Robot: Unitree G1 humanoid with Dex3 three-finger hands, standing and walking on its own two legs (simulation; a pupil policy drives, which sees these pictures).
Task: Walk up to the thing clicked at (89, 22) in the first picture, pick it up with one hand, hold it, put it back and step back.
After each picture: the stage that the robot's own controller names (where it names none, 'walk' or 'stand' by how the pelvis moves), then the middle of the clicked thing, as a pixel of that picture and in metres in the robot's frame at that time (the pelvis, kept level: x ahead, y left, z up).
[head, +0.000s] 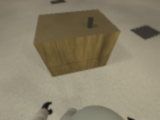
stand; (90, 22) +1.03 +0.09 +0.03
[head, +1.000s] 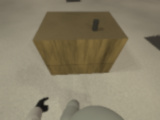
rise first; (95, 25) +0.94 +0.05 +0.04
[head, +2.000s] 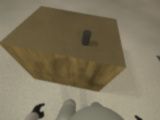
rise first; (86, 38) +0.61 +0.11 +0.06
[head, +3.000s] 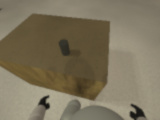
stand; (64, 48) +0.47 +0.25 +0.05
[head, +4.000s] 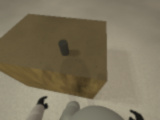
stand; (64, 48) +0.48 +0.24 +0.05
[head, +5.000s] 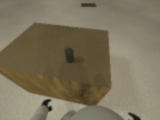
stand; (69, 55) +0.46 +0.20 +0.02
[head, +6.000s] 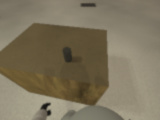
stand; (67, 55) +0.47 +0.22 +0.02
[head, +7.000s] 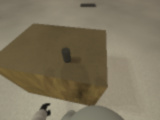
stand; (66, 55) +0.46 +0.23 +0.02
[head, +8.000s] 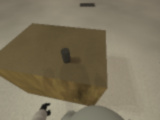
stand; (66, 56) +0.46 +0.23 +0.02
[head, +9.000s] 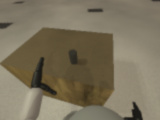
rise first; (73, 57) +0.46 +0.20 +0.03
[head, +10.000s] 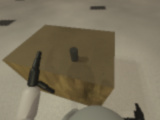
go down; (74, 54) +0.48 +0.20 +0.03
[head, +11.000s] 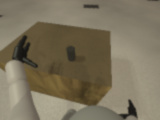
go down; (71, 54) +0.48 +0.18 +0.03
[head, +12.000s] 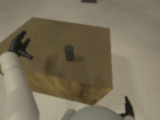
go down; (69, 53) +0.46 +0.18 +0.04
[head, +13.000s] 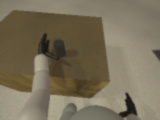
close in; (60, 49) +0.46 +0.21 +0.07
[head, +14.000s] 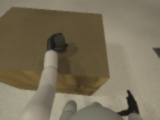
close; (60, 44) +0.49 +0.20 +0.08
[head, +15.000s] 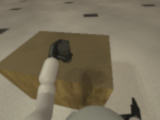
lift; (65, 53) +0.34 +0.18 +0.22
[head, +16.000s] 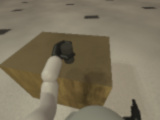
hold; (68, 53) +0.34 +0.17 +0.21
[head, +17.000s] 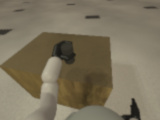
hold; (68, 54) +0.33 +0.17 +0.21
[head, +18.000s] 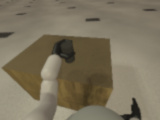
crouch; (68, 52) +0.33 +0.16 +0.23
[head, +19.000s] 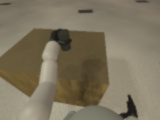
crouch; (64, 41) +0.44 +0.19 +0.22
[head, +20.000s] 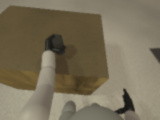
lower; (59, 46) +0.47 +0.21 +0.07
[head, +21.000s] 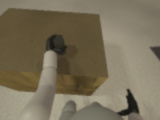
lower; (60, 46) +0.47 +0.20 +0.08
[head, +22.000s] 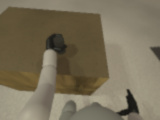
lower; (60, 45) +0.48 +0.20 +0.08
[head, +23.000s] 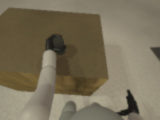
lower; (59, 46) +0.48 +0.20 +0.08
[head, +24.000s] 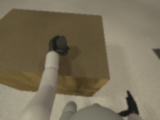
loosen; (62, 47) +0.47 +0.19 +0.08
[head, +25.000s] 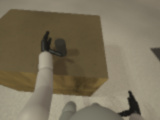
withdraw; (61, 48) +0.46 +0.19 +0.08
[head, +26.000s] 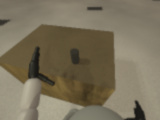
sink last; (75, 56) +0.45 +0.18 +0.05
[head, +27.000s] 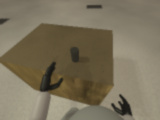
stand; (74, 55) +0.47 +0.18 +0.03
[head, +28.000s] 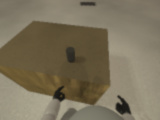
stand; (70, 55) +0.46 +0.19 +0.03
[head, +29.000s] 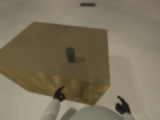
stand; (70, 55) +0.46 +0.19 +0.03
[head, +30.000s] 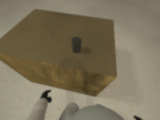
walk; (76, 45) +0.51 +0.14 +0.05
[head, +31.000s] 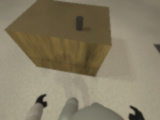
walk; (79, 23) +0.78 +0.18 +0.05
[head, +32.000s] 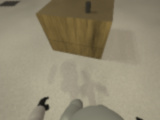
walk; (88, 7) +1.18 +0.17 +0.05
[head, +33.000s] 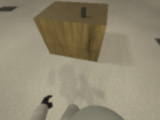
stand; (83, 12) +1.19 +0.18 +0.05
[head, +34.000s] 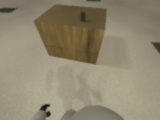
stand; (83, 16) +1.19 +0.19 +0.02
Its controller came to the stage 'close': yes
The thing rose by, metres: 0.21
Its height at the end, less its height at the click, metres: +0.00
